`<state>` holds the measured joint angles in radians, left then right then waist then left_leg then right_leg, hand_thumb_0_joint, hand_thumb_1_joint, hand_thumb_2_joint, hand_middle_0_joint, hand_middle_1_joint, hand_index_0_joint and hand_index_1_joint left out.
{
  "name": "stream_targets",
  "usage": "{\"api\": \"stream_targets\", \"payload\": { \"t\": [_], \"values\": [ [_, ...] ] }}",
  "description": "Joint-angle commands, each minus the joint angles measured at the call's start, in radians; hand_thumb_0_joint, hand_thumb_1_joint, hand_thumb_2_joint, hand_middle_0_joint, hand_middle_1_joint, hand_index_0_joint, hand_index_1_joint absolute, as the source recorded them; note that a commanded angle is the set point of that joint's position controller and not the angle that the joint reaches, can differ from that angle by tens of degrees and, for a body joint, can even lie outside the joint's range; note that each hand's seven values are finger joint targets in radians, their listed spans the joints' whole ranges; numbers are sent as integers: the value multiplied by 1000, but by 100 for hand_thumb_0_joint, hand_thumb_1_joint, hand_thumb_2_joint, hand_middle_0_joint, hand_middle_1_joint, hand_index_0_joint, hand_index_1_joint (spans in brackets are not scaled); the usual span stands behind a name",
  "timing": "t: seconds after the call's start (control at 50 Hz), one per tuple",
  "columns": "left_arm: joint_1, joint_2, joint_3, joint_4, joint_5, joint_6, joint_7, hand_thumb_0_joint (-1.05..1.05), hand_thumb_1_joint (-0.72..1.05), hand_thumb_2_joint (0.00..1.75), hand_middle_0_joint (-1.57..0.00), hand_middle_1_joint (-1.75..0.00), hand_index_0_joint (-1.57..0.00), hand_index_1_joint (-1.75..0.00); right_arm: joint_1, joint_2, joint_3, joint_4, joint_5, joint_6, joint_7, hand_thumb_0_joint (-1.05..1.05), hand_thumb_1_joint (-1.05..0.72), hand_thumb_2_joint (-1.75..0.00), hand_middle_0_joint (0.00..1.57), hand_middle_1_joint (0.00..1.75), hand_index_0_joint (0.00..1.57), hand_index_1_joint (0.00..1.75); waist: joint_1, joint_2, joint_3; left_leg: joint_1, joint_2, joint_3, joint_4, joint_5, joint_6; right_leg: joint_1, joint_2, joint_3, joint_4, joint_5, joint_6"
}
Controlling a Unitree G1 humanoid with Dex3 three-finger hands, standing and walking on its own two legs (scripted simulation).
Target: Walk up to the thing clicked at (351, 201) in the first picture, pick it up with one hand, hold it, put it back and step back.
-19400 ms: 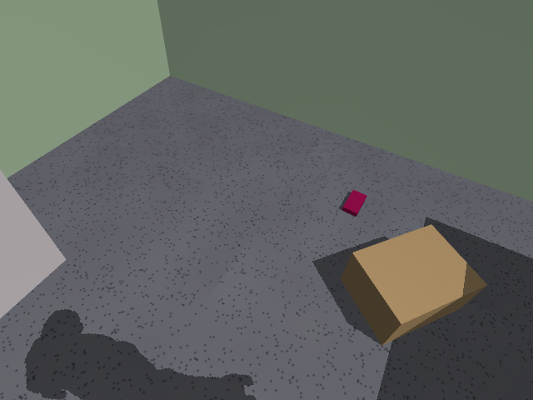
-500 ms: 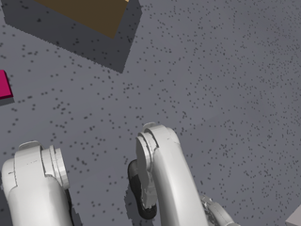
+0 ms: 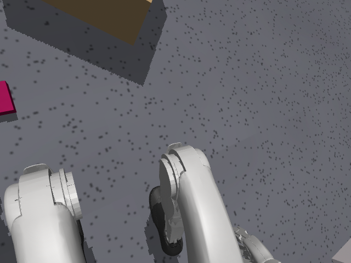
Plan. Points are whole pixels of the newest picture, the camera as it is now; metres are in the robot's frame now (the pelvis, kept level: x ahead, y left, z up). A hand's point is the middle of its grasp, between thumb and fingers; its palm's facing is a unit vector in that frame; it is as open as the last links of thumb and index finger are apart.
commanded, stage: rise first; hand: left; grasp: from above
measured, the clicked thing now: out of the picture +0.47 +0.36 -0.30
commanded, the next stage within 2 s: approach in 0.30 s
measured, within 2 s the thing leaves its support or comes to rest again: neither
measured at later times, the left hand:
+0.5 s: hand out of the picture +0.43 +0.38 -0.18, palm faces -0.43 -0.15 -0.89, open 14.3 cm
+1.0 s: hand out of the picture +0.48 +0.34 -0.18, palm faces -0.42 -0.13 -0.90, open 14.4 cm
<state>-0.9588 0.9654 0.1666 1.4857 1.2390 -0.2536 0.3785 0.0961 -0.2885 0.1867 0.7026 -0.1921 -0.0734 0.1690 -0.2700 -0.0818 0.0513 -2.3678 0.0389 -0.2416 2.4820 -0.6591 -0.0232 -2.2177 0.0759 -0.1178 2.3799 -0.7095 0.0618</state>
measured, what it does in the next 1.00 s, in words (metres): stands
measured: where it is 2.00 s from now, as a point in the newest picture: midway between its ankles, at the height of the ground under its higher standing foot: (124, 244)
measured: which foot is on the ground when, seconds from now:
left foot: down 0.00-1.00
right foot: down 0.00-1.00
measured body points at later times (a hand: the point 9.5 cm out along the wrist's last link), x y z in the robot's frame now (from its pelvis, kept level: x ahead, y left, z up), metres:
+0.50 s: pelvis +0.00 +0.00 +0.00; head +0.24 +0.12 +0.36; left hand +0.45 +0.38 -0.13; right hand +0.08 -0.26 -0.08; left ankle +0.07 +0.14 -0.28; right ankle +0.10 -0.12 -0.28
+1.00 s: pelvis +0.00 +0.00 +0.00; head +0.26 +0.09 +0.36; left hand +0.50 +0.34 -0.13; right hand +0.04 -0.26 -0.08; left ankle +0.07 +0.14 -0.28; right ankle +0.10 -0.12 -0.28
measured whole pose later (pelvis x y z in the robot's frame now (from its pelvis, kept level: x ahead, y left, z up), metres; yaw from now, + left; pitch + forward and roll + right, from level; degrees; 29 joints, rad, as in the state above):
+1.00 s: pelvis +0.00 +0.00 +0.00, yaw -1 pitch +31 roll -11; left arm -1.04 0.95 0.14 1.52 1.19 -0.11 0.37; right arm 0.15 -0.30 0.23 0.67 -0.17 -0.08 0.17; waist -0.35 -0.05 0.07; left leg -2.37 0.06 -0.24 2.47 -0.67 -0.02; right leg -2.24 0.09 -0.11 2.36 -0.70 0.07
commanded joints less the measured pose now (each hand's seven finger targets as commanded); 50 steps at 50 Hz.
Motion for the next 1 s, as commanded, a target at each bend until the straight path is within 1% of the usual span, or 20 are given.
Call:
{"api": "stream_targets", "payload": {
  "t": [0.0, 0.08, 0.14, 0.16, 0.2, 0.24, 0.32, 0.36, 0.4, 0.42, 0.46, 0.5, 0.52, 0.58, 0.68, 0.76, 0.82, 0.88, 0.9, 0.98],
  "values": [
    [-274, 285, 30, -148, -16, 6, 32, 0, -57, 103, -8, -96, -6, -98, 192, -286, -93, -7, -2, -5, -16, 0, -88, -89, 20, 30, 20, 30, -3, 440, -646, 555, 5, 134, -231, 158, 37, 268, 17, -106, -233, 247, -80],
    [-274, 289, 33, -143, -19, 4, 28, 0, -57, 103, -7, -97, -6, -99, 194, -287, -87, -10, -3, -3, -16, 0, -88, -89, 20, 30, 20, 30, -10, 426, -653, 551, 5, 132, -229, 177, 39, 290, 18, -106, -236, 266, -77],
    [-254, 279, 17, -128, -14, 0, 23, 0, -58, 103, -7, -97, -5, -98, 183, -282, -85, -10, -2, 0, -18, 0, -88, -89, 20, 30, 20, 30, 1, 438, -647, 555, 5, 131, -236, 145, 37, 272, 20, -105, -237, 233, -82],
    [-294, 319, 43, -188, -13, -7, 27, 0, -57, 103, -7, -97, -6, -98, 184, -292, -85, -14, -3, 2, -20, 0, -88, -89, 20, 30, 20, 30, 5, 469, -684, 581, 5, 129, -243, 160, 33, 281, 18, -111, -231, 243, -83],
    [-256, 285, 19, -136, -9, -1, 25, 0, -58, 103, -7, -97, -5, -99, 176, -281, -84, -12, -2, 2, -18, 0, -88, -89, 20, 30, 20, 30, 6, 454, -650, 557, 6, 131, -235, 152, 36, 262, 20, -106, -228, 240, -84],
    [-280, 295, 27, -142, -11, -4, 31, 0, -59, 104, -7, -96, -5, -98, 182, -288, -83, -21, -1, 2, -19, 0, -88, -89, 20, 30, 20, 30, -8, 421, -648, 537, 5, 131, -225, 158, 40, 275, 20, -105, -236, 250, -80],
    [-275, 316, 42, -154, -9, -5, 35, 0, -58, 103, -7, -96, -6, -98, 187, -287, -80, -13, -5, 3, -20, 0, -88, -89, 20, 30, 20, 30, 6, 444, -668, 553, 6, 133, -232, 163, 38, 291, 21, -105, -237, 250, -80],
    [-240, 294, 32, -119, -11, 0, 34, 0, -58, 103, -7, -96, -5, -98, 180, -285, -80, -15, -7, 4, -18, 0, -88, -89, 20, 30, 20, 30, 7, 449, -649, 555, 4, 130, -242, 153, 35, 271, 19, -111, -227, 239, -83],
    [-269, 275, 20, -130, -9, -2, 31, 0, -59, 104, -7, -97, -5, -99, 185, -289, -84, -16, -7, 4, -19, 0, -88, -89, 20, 30, 20, 30, -7, 454, -642, 561, 4, 122, -250, 144, 33, 246, 20, -118, -221, 230, -86],
    [-276, 258, -4, -118, -4, 0, 27, 0, -58, 103, -7, -98, -5, -100, 186, -281, -83, -12, -5, 2, -17, 0, -88, -89, 20, 30, 20, 30, -17, 464, -619, 556, 5, 124, -251, 134, 32, 242, 21, -114, -226, 225, -87],
    [-307, 261, 2, -151, -4, 0, 31, 0, -59, 104, -7, -97, -5, -99, 190, -291, -89, -23, -2, -4, -19, 0, -88, -89, 20, 30, 20, 30, -27, 442, -641, 567, 8, 121, -236, 145, 34, 243, 21, -113, -231, 238, -84],
    [-336, 179, -57, -144, -10, -2, 28, 0, -58, 103, -7, -99, -5, -100, 211, -282, -87, -5, -3, -10, -16, 0, -88, -89, 20, 30, 20, 30, -57, 444, -611, 558, 9, 122, -234, 135, 34, 237, 20, -112, -240, 238, -81],
    [-381, 206, -48, -181, -11, -7, 35, 0, -58, 103, -7, -98, -5, -100, 214, -289, -90, 0, 1, -11, -18, 0, -88, -89, 20, 30, 20, 30, -52, 457, -635, 569, 12, 120, -236, 133, 32, 230, 21, -116, -239, 234, -81],
    [-432, 194, -67, -165, 5, 3, 57, 0, -58, 104, -7, -98, -5, -100, 228, -293, -84, 0, -1, -19, -20, 0, -88, -89, 20, 30, 20, 30, -71, 494, -655, 599, 13, 113, -241, 139, 25, 224, 20, -125, -224, 243, -84],
    [-451, 205, -58, -55, 31, 58, 92, 0, -58, 103, -8, -99, -6, -100, 234, -293, -69, -9, -4, -28, -19, 0, -88, -89, 20, 30, 20, 30, -75, 507, -621, 587, 13, 123, -243, 147, 26, 212, 23, -120, -226, 254, -86],
    [-422, 242, -43, -34, 23, 110, 96, 0, -59, 103, -7, -98, -5, -100, 230, -298, -52, -28, 2, -31, -17, 0, -89, -89, 20, 30, 20, 30, -61, 508, -650, 580, 8, 133, -247, 186, 33, 258, 23, -112, -226, 289, -86],
    [-390, 302, -9, -58, -5, 143, 86, 0, -58, 102, -8, -98, -6, -100, 212, -298, -42, -50, 9, -22, -18, 0, -89, -89, 20, 30, 20, 30, -32, 496, -706, 556, 10, 145, -234, 207, 44, 334, 28, -94, -236, 319, -80],
    [-315, 307, 1, -58, -37, 165, 55, 0, -59, 102, -7, -97, -5, -99, 209, -289, -41, -54, 18, -15, -16, 0, -89, -89, 20, 30, 20, 30, -20, 432, -705, 497, 13, 150, -226, 199, 53, 381, 34, -79, -245, 320, -72],
    [-319, 310, 4, -83, -56, 165, 41, 0, -60, 102, -7, -97, -5, -98, 210, -292, -44, -56, 26, -15, -18, 0, -89, -89, 20, 30, 20, 30, -20, 431, -690, 488, 9, 152, -231, 193, 54, 372, 29, -79, -247, 310, -74],
    [-310, 309, -1, -155, -81, 142, -27, 0, -60, 102, -7, -97, -5, -99, 226, -296, -49, -64, 29, -6, -20, 0, -89, -89, 20, 30, 20, 30, -40, 399, -669, 463, 10, 146, -222, 177, 58, 401, 28, -75, -260, 287, -71]
  ]
}}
